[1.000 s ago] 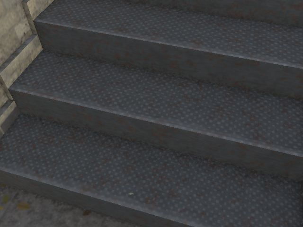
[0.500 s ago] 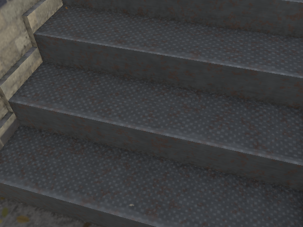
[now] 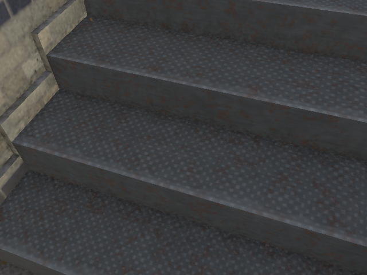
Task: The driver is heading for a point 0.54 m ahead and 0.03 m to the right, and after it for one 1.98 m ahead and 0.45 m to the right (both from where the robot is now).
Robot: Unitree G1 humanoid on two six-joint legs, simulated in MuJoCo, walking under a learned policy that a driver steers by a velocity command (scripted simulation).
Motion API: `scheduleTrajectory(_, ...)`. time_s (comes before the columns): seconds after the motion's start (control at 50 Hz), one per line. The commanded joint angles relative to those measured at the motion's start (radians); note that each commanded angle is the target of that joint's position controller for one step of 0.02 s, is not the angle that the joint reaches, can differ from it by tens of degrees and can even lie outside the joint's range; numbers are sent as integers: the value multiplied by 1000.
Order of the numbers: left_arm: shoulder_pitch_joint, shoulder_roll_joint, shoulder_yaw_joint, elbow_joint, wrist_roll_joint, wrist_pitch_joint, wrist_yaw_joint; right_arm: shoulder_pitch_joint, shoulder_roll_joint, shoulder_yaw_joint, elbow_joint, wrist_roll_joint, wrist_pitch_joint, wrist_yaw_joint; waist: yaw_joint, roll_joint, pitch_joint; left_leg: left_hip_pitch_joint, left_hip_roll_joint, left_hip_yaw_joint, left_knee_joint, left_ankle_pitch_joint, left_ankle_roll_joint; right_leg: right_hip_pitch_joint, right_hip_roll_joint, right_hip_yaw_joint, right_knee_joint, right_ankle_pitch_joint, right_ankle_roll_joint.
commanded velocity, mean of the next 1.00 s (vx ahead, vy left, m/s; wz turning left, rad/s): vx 0.49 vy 0.00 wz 0.00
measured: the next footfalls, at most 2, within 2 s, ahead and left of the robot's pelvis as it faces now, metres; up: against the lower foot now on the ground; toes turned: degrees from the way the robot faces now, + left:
left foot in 0.12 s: +0.19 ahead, +0.12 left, +0.00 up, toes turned +2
right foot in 0.58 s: +0.42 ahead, -0.10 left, +0.17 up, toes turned -7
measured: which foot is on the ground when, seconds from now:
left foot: up 0.00-0.10, down 0.12-0.60, up 0.62-1.00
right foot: down 0.00-0.12, up 0.14-0.56, down 0.58-1.00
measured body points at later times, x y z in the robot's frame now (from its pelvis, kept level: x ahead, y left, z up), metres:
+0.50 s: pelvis +0.22 +0.01 +0.01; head +0.25 +0.03 +0.46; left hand +0.47 +0.12 -0.07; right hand +0.08 -0.17 -0.12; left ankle +0.15 +0.12 -0.74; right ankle +0.37 -0.11 -0.47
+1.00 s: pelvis +0.46 -0.02 +0.16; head +0.47 -0.05 +0.61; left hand +0.30 +0.16 +0.03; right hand +0.65 -0.14 +0.04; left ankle +0.59 +0.13 -0.28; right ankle +0.38 -0.10 -0.58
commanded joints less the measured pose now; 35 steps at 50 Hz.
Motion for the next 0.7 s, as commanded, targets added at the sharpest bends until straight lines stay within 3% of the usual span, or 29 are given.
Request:
scheduleTrajectory(0.02,3,171,31,-50,-14,0,14,-22,-43,-3,-46,0,5,1,-49,-168,82,86,-50,65,-2,-59,11,-120,-265,104,3,601,-144)
scheduleTrajectory(0.06,-32,171,29,-56,-13,11,18,25,-71,-18,-46,-10,-4,4,-110,-187,21,164,-76,81,-35,-138,68,-53,-292,106,141,900,-134)
scheduleTrajectory(0.08,-55,170,29,-61,-22,20,17,138,-89,-33,-19,-11,-10,6,-171,-180,-42,268,-94,79,-93,-134,103,-23,-275,92,283,1078,-128)
scheduleTrajectory(0.1,-109,179,31,-70,-35,24,13,312,-102,-51,35,-8,-19,10,-268,-178,-102,470,-109,86,-255,-2,133,-84,-225,59,473,1064,-101)
scheduleTrajectory(0.12,-177,176,27,-99,-28,10,-3,495,-150,-73,107,-13,-16,7,-342,-94,-136,740,-53,1,-343,64,148,-327,-146,46,747,801,-56)
scheduleTrajectory(0.14,-206,57,-5,-137,23,-18,-25,492,-212,-63,123,-28,3,-5,-258,238,-117,854,171,-347,-352,425,174,-659,4,38,1184,-228,-10)
scheduleTrajectory(0.16,5,22,-4,-80,-43,-49,-39,508,-198,-51,108,-60,3,-8,-183,245,-257,921,322,-661,-441,297,382,-794,66,262,1434,-302,-10)
scheduleTrajectory(0.18,-39,65,5,-104,-71,-54,-52,448,-142,-40,124,-47,12,-4,-150,145,-147,868,326,-667,-522,-119,409,-987,16,206,1564,-265,-14)
scheduleTrajectory(0.2,-159,76,4,-151,-72,-46,-54,394,-59,-17,120,-30,20,1,-149,59,-37,760,288,-566,-558,-388,353,-1102,-43,142,1664,-224,-25)
scheduleTrajectory(0.22,-209,37,-8,-179,-57,-25,-41,334,-24,4,111,-40,25,12,-118,-26,12,624,259,-512,-574,-487,297,-1145,-79,111,1762,-191,-26)
scheduleTrajectory(0.24,-201,26,-14,-200,-41,-3,-37,288,13,28,104,-51,25,19,-76,-27,39,478,223,-444,-580,-500,256,-1146,-112,122,1794,-158,-21)
scheduleTrajectory(0.26,-214,-22,-35,-234,-33,15,-42,287,23,39,123,-55,32,21,-47,-4,79,380,208,-379,-588,-491,232,-1187,-126,121,1864,-145,-21)
scheduleTrajectory(0.28,-218,-72,-54,-254,-42,30,-38,359,24,50,160,-61,39,19,-60,39,83,343,219,-354,-609,-458,238,-1258,-103,94,2083,-178,-21)
scheduleTrajectory(0.34,-291,-109,-94,-358,-50,42,-21,431,30,81,195,-61,40,14,-57,39,136,297,216,-268,-579,-380,196,-1501,-62,174,2302,-129,-23)
scheduleTrajectory(0.4,-427,-72,-120,-468,-20,20,-24,383,1,93,162,-61,38,8,-45,-22,100,141,99,-85,-599,-295,151,-1383,-76,90,1911,82,5)
scheduleTrajectory(0.44,-565,-77,-144,-547,6,11,-17,461,-35,89,167,-33,39,-30,-78,-2,23,125,103,-93,-739,-188,201,-1210,-123,-51,1650,138,41)
scheduleTrajectory(0.46,-620,-97,-150,-573,22,4,-12,526,-50,80,188,-13,40,-45,-103,25,-29,247,124,-119,-766,-88,210,-1154,-152,-58,1590,129,42)
scheduleTrajectory(0.48,-594,-69,-146,-556,5,5,-19,523,-46,80,194,10,42,-52,-93,23,-57,319,107,-54,-784,50,201,-1030,-145,-114,1410,99,25)
scheduleTrajectory(0.5,-555,-68,-146,-535,-16,8,-20,512,-61,77,193,13,42,-52,-62,80,-85,342,98,6,-743,381,197,-866,-113,-157,1288,64,-2)
scheduleTrajectory(0.52,-537,-42,-131,-525,-25,7,-23,548,-90,71,192,-1,42,-48,-53,131,-130,450,101,29,-649,827,205,-774,-42,-211,1213,-70,-19)
scheduleTrajectory(0.54,-454,-9,-111,-504,-31,8,-29,566,-120,67,200,-27,45,-49,1,235,-191,592,144,12,-533,1317,211,-704,14,-210,1162,-233,-43)
scheduleTrajectory(0.56,-381,33,-89,-492,-33,4,-42,556,-157,55,203,-28,54,-52,62,319,-223,752,178,-5,-412,1560,213,-672,43,-166,990,-287,-67)
scheduleTrajectory(0.58,-279,98,-60,-463,-15,2,-56,527,-162,48,197,-43,49,-56,105,354,-273,803,182,-1,-249,1668,211,-570,23,-24,854,-260,-111)
scheduleTrajectory(0.6,-78,225,-16,-392,16,3,-70,466,-125,47,137,-82,23,-54,166,101,-360,548,139,-18,57,1498,210,-275,-171,362,760,65,-227)
scheduleTrajectory(0.62,90,311,16,-284,40,36,-55,467,22,55,122,-56,-7,-8,144,-388,-450,135,-120,-84,454,166,153,31,-375,995,170,-35,-380)
scheduleTrajectory(0.64,120,235,9,-225,44,40,-35,416,55,40,122,-42,-34,39,130,-281,-388,-90,-227,-315,1000,-144,114,-12,-446,1294,24,-311,-382)
scheduleTrajectory(0.66,1,149,-17,-198,13,25,-45,231,85,39,14,-8,-44,60,59,-161,-106,-300,-185,-317,1138,-170,130,-210,-417,1053,84,-420,-287)
scheduleTrajectory(0.68,-51,26,-48,-149,8,20,-70,92,102,57,-80,3,-35,56,14,-89,55,-395,-152,-234,1221,-151,148,-392,-379,793,135,-395,-231)
scheduleTrajectory(0.7,-90,-52,-64,-108,23,17,-84,106,97,64,-109,-4,-27,39,-60,-40,78,-394,-129,-220,1253,-76,173,-489,-319,589,162,-265,-153)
